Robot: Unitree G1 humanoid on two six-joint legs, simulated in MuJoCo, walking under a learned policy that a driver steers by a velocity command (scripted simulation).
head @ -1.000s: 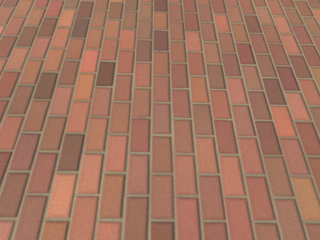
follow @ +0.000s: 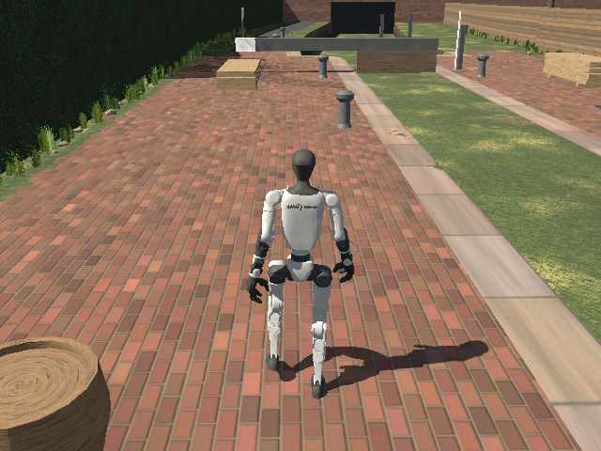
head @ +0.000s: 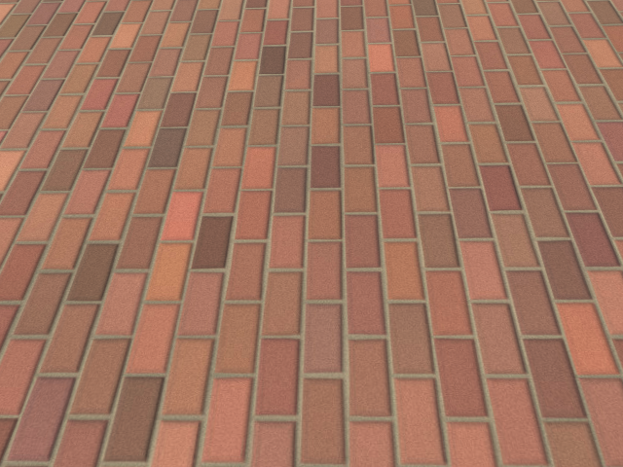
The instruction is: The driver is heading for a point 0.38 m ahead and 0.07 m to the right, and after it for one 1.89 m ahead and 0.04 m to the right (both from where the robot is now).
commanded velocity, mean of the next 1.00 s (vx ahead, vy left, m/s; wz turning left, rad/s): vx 0.25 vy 0.00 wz -0.16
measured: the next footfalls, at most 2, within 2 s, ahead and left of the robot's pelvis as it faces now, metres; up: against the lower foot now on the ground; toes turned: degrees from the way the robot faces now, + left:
left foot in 0.26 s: +0.33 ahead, +0.15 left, +0.00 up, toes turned +3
right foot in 0.74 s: +0.44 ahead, -0.09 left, +0.00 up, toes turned -12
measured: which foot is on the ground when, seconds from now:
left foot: up 0.00-0.24, down 0.26-0.76, up 0.78-1.00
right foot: down 0.00-0.28, up 0.30-0.72, down 0.74-1.00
